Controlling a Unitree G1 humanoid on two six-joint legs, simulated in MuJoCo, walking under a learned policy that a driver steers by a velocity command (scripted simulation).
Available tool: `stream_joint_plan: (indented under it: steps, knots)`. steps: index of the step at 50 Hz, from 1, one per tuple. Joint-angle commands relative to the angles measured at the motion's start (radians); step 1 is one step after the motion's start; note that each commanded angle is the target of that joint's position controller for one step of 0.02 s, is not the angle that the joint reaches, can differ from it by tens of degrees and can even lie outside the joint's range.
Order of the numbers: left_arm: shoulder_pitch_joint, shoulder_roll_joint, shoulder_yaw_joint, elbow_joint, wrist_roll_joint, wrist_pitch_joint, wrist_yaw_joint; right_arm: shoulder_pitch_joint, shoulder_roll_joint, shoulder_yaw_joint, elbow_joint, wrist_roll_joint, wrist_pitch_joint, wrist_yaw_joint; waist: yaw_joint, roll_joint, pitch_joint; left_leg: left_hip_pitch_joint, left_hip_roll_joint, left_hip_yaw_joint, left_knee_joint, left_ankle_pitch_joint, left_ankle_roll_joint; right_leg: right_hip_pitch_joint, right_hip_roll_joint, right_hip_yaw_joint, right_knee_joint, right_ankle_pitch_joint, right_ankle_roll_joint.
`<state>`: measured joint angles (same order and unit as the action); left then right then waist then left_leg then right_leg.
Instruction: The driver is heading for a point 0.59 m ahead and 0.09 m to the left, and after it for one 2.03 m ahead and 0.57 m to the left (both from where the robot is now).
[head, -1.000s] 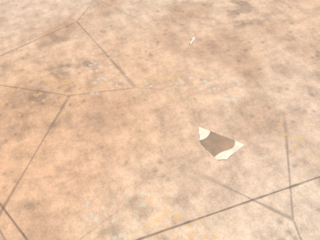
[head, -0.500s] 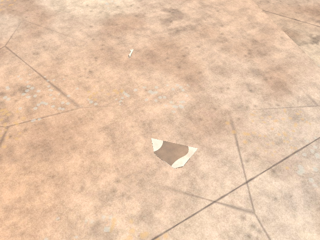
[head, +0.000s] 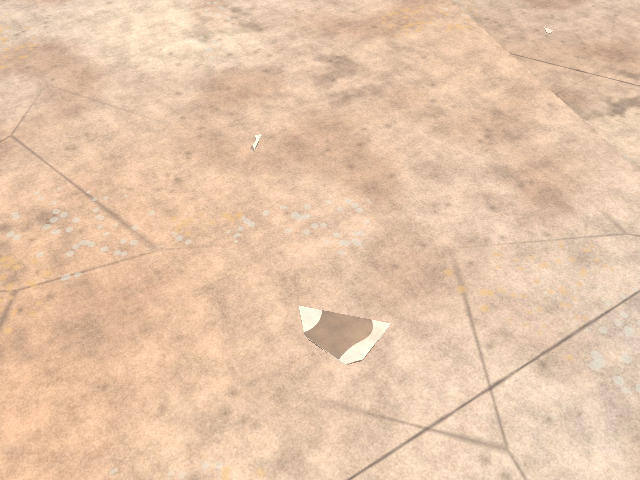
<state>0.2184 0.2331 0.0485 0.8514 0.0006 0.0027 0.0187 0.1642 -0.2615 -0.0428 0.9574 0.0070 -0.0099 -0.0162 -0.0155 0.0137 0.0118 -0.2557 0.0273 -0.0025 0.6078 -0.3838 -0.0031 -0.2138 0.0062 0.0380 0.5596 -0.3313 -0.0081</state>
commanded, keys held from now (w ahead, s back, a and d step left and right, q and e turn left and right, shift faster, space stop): w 0.62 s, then w+q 0.38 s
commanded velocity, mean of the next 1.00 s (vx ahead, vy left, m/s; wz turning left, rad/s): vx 0.42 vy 0.00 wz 0.11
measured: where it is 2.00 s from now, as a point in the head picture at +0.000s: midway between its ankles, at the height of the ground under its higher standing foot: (250, 296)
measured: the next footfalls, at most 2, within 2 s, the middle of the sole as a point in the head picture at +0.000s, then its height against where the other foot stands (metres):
right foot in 0.62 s outside the picture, level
left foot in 1.18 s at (270, 408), level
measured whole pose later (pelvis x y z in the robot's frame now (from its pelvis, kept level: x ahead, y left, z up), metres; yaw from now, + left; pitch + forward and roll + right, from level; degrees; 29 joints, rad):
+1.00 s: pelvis +0.44 -0.03 +0.01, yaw +9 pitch +0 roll -3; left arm 0.30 0.25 0.06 0.95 0.01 -0.11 0.00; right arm 0.16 -0.28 -0.07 0.84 0.02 -0.05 0.01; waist 0.05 0.04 0.02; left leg -0.72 0.13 -0.08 0.82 0.05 0.02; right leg 0.03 0.07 -0.21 0.19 -0.23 -0.05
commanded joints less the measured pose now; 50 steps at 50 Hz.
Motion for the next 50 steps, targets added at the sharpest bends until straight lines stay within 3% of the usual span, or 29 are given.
stream_joint_plan:
  steps: [1,3,4,5,6,7,8,9,10,11,13,15,17,20,24,27,29,30,31,32,33,34,35,36,37,38,41,46,50]
  knots:
    - [0.062,0.215,0.051,-0.027,-0.011,-0.029,0.012,-0.09,-0.08,-0.021,-0.083,0.022,-0.039,0.003,0.046,-0.231,0.134,-0.204,-0.025,0.039,0.173,-0.095,0.048,-0.075,-0.281,0.442,-0.39,-0.525,-0.207]
    - [0.032,0.194,0.047,-0.034,-0.014,-0.047,0.013,-0.068,-0.088,-0.027,-0.079,0.031,-0.067,0.018,0.025,-0.223,0.133,-0.235,0.016,0.004,0.171,-0.143,0.09,-0.034,-0.302,0.441,-0.381,-0.412,-0.211]
    - [-0.003,0.188,0.045,-0.042,-0.024,-0.049,0.01,-0.038,-0.083,-0.027,-0.067,0.032,-0.078,0.026,0.001,-0.197,0.118,-0.166,0.017,0.015,0.08,-0.122,0.106,-0.046,-0.277,0.383,-0.363,-0.349,-0.189]
    - [-0.056,0.187,0.045,-0.053,-0.034,-0.047,0.007,0.029,-0.077,-0.029,-0.033,0.027,-0.086,0.032,-0.042,-0.172,0.089,-0.006,-0.007,0.052,-0.045,-0.007,0.111,-0.112,-0.224,0.292,-0.331,-0.278,-0.158]
    - [-0.074,0.173,0.042,-0.056,-0.032,-0.045,0.006,0.113,-0.082,-0.039,0.015,0.019,-0.088,0.035,-0.075,-0.147,0.053,0.154,-0.043,0.081,-0.109,0.124,0.094,-0.173,-0.17,0.216,-0.267,-0.218,-0.131]
    - [-0.086,0.134,0.031,-0.063,-0.023,-0.048,0.005,0.199,-0.099,-0.048,0.05,0.01,-0.085,0.036,-0.101,-0.086,0.024,0.264,-0.015,0.019,-0.139,0.127,0.087,-0.234,-0.115,0.139,-0.137,-0.144,-0.098]
    - [-0.101,0.06,0.011,-0.088,-0.015,-0.057,0.002,0.303,-0.174,-0.063,0.064,0.006,-0.087,0.029,-0.118,0.149,-0.009,0.376,0.187,-0.307,-0.302,-0.031,0.153,-0.378,-0.006,-0.008,0.197,-0.105,-0.026]
    - [-0.119,0.084,0.021,-0.131,-0.035,-0.075,0.008,0.345,-0.247,-0.072,0.063,-0.005,-0.096,0.042,-0.121,0.301,0.014,0.403,0.37,-0.7,-0.458,-0.173,0.296,-0.567,0.057,0.003,0.423,-0.264,-0.011]
    - [-0.101,0.128,0.031,-0.119,-0.055,-0.088,0.006,0.264,-0.193,-0.052,0.039,-0.009,-0.106,0.04,-0.076,0.18,0.075,0.357,0.385,-0.698,-0.46,-0.248,0.311,-0.639,-0.019,0.079,0.558,-0.223,-0.029]
    - [-0.078,0.138,0.033,-0.103,-0.055,-0.096,-0.002,0.207,-0.147,-0.039,0.015,-0.002,-0.111,0.037,-0.049,0.125,0.103,0.343,0.337,-0.586,-0.454,-0.246,0.27,-0.668,-0.061,0.076,0.586,-0.108,-0.049]
    - [-0.083,0.134,0.04,-0.087,-0.029,-0.102,-0.007,0.16,-0.138,-0.03,-0.006,-0.001,-0.11,0.039,-0.028,0.08,0.099,0.319,0.269,-0.414,-0.467,-0.055,0.204,-0.648,-0.114,0.046,0.528,0.053,-0.056]
    - [-0.102,0.112,0.039,-0.086,-0.018,-0.097,-0.02,0.204,-0.102,-0.016,0.004,-0.007,-0.102,0.035,-0.036,0.089,0.068,0.309,0.21,-0.272,-0.476,0.177,0.179,-0.582,-0.12,0.007,0.457,0.15,-0.036]
    - [-0.14,0.085,0.032,-0.1,-0.013,-0.091,-0.026,0.246,-0.113,-0.015,0.015,-0.005,-0.094,0.024,-0.046,0.076,0.06,0.316,0.187,-0.188,-0.474,0.362,0.184,-0.575,-0.111,-0.026,0.371,0.207,-0.008]
    - [-0.245,0.049,0.014,-0.136,-0.02,-0.091,-0.035,0.261,-0.138,-0.016,0.012,-0.006,-0.083,0.009,-0.068,0.067,0.079,0.256,0.164,-0.107,-0.493,0.414,0.175,-0.502,-0.087,-0.058,0.17,0.319,0.014]
    - [-0.35,0.058,0.005,-0.17,-0.03,-0.096,-0.057,0.313,-0.146,-0.018,0.026,0.003,-0.077,0.005,-0.09,0.078,0.128,0.245,0.192,-0.078,-0.512,0.384,0.182,-0.436,-0.06,-0.077,0.024,0.39,0.005]
    - [-0.376,0.085,0.007,-0.19,-0.032,-0.104,-0.073,0.314,-0.156,-0.027,0.03,0.012,-0.068,0.004,-0.063,0.083,0.134,0.331,0.238,-0.07,-0.463,0.49,0.169,-0.42,-0.054,-0.065,-0.036,0.34,-0.038]
    - [-0.3,0.13,0.025,-0.176,-0.028,-0.106,-0.072,0.289,-0.182,-0.038,0.021,0.01,-0.062,0.003,-0.001,0.11,0.059,0.371,0.244,-0.05,-0.347,0.805,0.149,-0.281,-0.011,-0.089,-0.043,0.283,-0.074]
    - [-0.173,0.164,0.045,-0.141,-0.027,-0.104,-0.066,0.271,-0.187,-0.04,0.015,0.006,-0.054,0.002,0.072,0.119,-0.026,0.359,0.22,-0.021,-0.198,0.982,0.132,-0.115,0.022,-0.114,-0.048,0.274,-0.103]
    - [0.011,0.206,0.068,-0.085,-0.028,-0.098,-0.054,0.264,-0.172,-0.034,0.005,0.0,-0.048,0.0,0.156,0.109,-0.139,0.243,0.176,0.005,0.016,0.976,0.101,0.15,0.007,-0.094,-0.034,0.285,-0.137]
    - [0.189,0.286,0.085,-0.05,-0.012,-0.091,-0.037,0.291,-0.111,-0.013,-0.024,-0.024,-0.051,0.0,0.187,-0.066,-0.3,-0.021,0.096,0.027,0.369,0.553,0.075,0.48,-0.231,0.189,-0.005,0.233,-0.199]
    - [0.189,0.294,0.076,-0.037,0.0,-0.094,-0.051,0.426,0.026,0.021,-0.019,0.007,-0.074,0.011,0.095,-0.321,-0.45,-0.329,-0.081,-0.083,0.658,-0.186,0.041,0.69,-0.431,0.691,-0.2,-0.057,-0.342]
    - [0.138,0.191,0.052,-0.042,-0.007,-0.099,-0.052,0.306,-0.116,-0.013,-0.028,0.04,-0.094,0.014,0.133,-0.193,-0.306,-0.428,-0.028,-0.165,0.749,-0.168,0.058,0.565,-0.392,0.659,-0.284,-0.146,-0.28]
    - [0.057,0.155,0.039,-0.048,-0.011,-0.104,-0.049,0.207,-0.156,-0.029,-0.063,0.059,-0.103,0.013,0.111,-0.147,-0.148,-0.464,0.019,-0.132,0.736,-0.067,0.072,0.404,-0.361,0.48,-0.306,-0.077,-0.232]
    - [-0.011,0.134,0.032,-0.051,-0.008,-0.112,-0.05,0.175,-0.14,-0.029,-0.065,0.05,-0.102,0.004,0.072,-0.056,-0.084,-0.413,0.07,-0.117,0.69,0.027,0.069,0.256,-0.326,0.357,-0.334,0.054,-0.209]
    - [-0.053,0.109,0.027,-0.048,0.0,-0.12,-0.053,0.176,-0.124,-0.036,-0.061,0.034,-0.092,-0.002,0.038,-0.054,-0.044,-0.366,0.099,-0.118,0.637,0.084,0.064,0.155,-0.285,0.254,-0.362,0.136,-0.191]
    - [-0.074,0.095,0.025,-0.039,0.012,-0.127,-0.054,0.211,-0.102,-0.037,-0.054,0.031,-0.075,0.0,0.006,-0.088,-0.042,-0.302,0.123,-0.128,0.611,0.12,0.062,0.093,-0.26,0.181,-0.39,0.171,-0.177]
    - [-0.07,0.101,0.029,-0.004,0.011,-0.141,-0.049,0.203,-0.063,-0.039,-0.069,0.032,-0.04,-0.001,-0.019,-0.086,0.009,-0.315,0.136,-0.124,0.561,0.157,0.047,0.009,-0.244,0.055,-0.451,0.245,-0.185]
    - [-0.026,0.143,0.037,0.023,0.019,-0.137,-0.021,0.071,-0.069,-0.041,-0.131,0.018,-0.044,0.012,0.007,-0.049,0.055,-0.442,0.116,-0.132,0.327,0.404,0.023,0.063,-0.227,-0.089,-0.475,0.35,-0.175]
    - [0.038,0.175,0.041,0.038,0.007,-0.121,-0.007,-0.082,-0.04,-0.021,-0.195,0.011,-0.053,0.041,0.07,-0.02,0.087,-0.449,0.101,-0.03,0.129,0.493,0.03,0.15,-0.236,-0.177,-0.469,0.41,-0.155]
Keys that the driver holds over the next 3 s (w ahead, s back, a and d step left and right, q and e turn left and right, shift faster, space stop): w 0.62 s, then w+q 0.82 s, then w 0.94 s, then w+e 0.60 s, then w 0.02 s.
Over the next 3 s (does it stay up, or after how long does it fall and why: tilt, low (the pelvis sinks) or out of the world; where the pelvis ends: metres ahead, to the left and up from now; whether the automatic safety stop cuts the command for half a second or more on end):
stays up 1.48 0.40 0.01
